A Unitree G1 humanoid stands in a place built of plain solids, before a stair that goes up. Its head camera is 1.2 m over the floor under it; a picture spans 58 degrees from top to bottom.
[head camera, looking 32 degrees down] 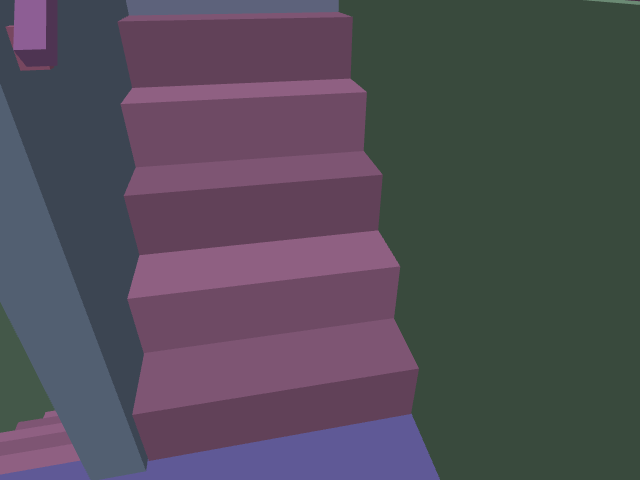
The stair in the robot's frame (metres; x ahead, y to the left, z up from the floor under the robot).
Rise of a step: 0.21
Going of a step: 0.22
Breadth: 0.80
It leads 12 degrees to the left of straight ahead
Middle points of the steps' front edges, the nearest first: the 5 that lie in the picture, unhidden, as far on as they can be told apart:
0.80 0.10 0.21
1.01 0.14 0.42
1.23 0.19 0.63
1.45 0.23 0.85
1.67 0.27 1.06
